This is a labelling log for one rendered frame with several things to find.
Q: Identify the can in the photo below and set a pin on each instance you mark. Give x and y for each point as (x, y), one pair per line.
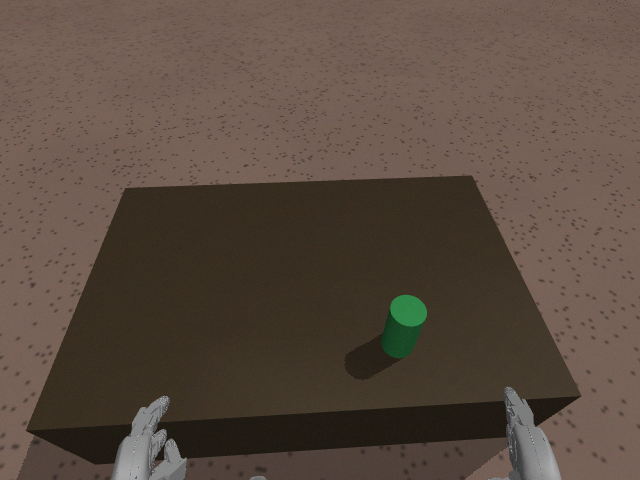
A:
(405, 320)

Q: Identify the right robot hand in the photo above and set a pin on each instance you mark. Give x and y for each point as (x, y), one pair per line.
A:
(530, 452)

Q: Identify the left robot hand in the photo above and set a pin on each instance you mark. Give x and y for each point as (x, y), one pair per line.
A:
(136, 454)

